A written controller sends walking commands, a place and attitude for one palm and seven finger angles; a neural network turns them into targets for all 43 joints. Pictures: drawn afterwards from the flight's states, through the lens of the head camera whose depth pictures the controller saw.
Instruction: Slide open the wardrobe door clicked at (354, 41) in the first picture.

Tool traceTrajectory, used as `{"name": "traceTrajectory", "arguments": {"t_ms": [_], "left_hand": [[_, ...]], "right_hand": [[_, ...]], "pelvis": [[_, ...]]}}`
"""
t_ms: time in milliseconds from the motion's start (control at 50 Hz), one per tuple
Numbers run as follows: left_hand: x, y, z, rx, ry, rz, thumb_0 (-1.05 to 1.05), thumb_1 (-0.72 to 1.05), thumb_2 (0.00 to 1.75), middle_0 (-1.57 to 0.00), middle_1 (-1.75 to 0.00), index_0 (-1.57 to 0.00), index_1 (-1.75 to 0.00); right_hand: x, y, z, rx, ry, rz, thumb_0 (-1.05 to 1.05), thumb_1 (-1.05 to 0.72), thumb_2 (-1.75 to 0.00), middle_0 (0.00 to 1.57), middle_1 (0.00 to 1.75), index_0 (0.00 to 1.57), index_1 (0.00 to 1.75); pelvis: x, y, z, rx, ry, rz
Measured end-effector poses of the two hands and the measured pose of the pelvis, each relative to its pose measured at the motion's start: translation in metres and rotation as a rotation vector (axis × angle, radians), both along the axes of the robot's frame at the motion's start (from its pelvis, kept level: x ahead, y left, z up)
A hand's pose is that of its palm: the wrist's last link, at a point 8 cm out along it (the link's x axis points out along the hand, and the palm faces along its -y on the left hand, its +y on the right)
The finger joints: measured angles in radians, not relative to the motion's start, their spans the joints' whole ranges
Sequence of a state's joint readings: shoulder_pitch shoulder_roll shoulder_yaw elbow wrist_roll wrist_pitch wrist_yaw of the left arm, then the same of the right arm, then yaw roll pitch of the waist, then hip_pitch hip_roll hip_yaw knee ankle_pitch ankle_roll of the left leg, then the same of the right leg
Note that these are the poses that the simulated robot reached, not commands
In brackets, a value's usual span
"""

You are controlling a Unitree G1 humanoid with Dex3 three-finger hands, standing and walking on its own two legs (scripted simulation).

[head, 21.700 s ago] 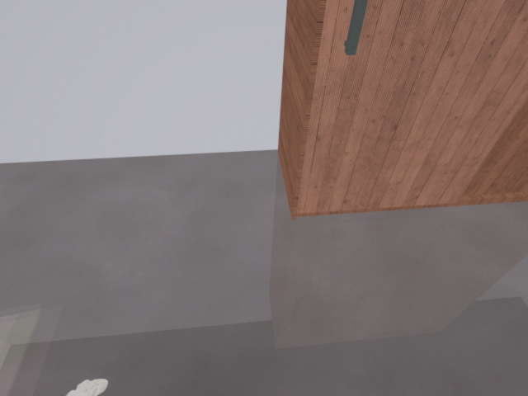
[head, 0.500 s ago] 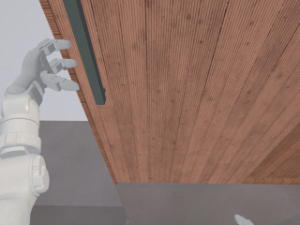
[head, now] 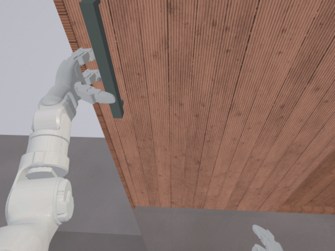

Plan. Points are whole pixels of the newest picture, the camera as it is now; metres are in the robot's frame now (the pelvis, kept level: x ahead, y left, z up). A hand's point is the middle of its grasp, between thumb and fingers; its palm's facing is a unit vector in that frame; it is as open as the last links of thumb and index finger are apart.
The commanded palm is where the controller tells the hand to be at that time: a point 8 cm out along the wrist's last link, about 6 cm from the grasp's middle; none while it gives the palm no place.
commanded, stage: feel for the door with the fingertips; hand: left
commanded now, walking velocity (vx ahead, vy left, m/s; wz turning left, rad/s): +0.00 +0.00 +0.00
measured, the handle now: (109, 65) +0.49 +0.16 +0.22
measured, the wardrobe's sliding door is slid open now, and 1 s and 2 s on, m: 0.00 0.00 0.00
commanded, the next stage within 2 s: slide the fingers in behind the handle in 0.22 s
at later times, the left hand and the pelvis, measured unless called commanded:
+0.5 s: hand (95, 78) +0.45 +0.19 +0.21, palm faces +0.00 -1.00 -0.02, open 13.7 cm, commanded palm +0.43 +0.23 +0.21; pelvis -0.01 +0.00 +0.00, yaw +0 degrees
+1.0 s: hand (103, 79) +0.44 +0.17 +0.21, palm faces -0.03 -1.00 -0.02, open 14.0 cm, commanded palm +0.42 +0.21 +0.21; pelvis +0.00 +0.01 +0.00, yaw +0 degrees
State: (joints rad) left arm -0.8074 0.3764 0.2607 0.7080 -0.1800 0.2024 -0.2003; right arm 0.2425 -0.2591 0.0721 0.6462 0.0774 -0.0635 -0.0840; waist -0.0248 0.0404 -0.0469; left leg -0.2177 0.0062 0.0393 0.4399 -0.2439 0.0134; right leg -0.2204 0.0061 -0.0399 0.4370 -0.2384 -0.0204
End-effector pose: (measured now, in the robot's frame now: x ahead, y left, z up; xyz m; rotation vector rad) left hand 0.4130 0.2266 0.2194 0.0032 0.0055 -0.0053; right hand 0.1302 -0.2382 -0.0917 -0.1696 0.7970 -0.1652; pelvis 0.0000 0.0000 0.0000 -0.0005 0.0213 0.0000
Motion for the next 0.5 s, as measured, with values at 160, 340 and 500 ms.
{"name": "traceTrajectory", "arguments": {"t_ms": [160, 340, 500], "left_hand": [[0.008, 0.009, -0.004, 0.020, 0.019, 0.031, -0.01, -0.50, 0.30, -0.30, -1.20, -0.30, -1.20], [0.014, 0.014, -0.004, 0.015, 0.012, 0.010, -0.01, -0.50, 0.30, -0.33, -1.23, -0.35, -1.24], [0.013, 0.014, -0.005, 0.015, 0.002, 0.009, -0.01, -0.50, 0.30, -0.33, -1.23, -0.34, -1.24]], "right_hand": [[-0.024, -0.012, -0.006, -0.026, 0.069, -0.027, 0.01, -0.90, -0.90, 0.20, 0.30, 0.20, 0.30], [-0.058, -0.027, -0.013, -0.063, 0.152, -0.066, 0.01, -0.91, -0.90, 0.20, 0.30, 0.20, 0.30], [-0.069, -0.026, -0.014, -0.059, 0.158, -0.074, 0.01, -0.91, -0.90, 0.20, 0.30, 0.20, 0.30]], "pelvis": [[-0.003, -0.004, 0.000, -0.001, 0.008, 0.003], [-0.004, -0.004, -0.001, -0.004, 0.018, 0.009], [-0.007, -0.001, -0.001, -0.004, 0.023, 0.003]]}}
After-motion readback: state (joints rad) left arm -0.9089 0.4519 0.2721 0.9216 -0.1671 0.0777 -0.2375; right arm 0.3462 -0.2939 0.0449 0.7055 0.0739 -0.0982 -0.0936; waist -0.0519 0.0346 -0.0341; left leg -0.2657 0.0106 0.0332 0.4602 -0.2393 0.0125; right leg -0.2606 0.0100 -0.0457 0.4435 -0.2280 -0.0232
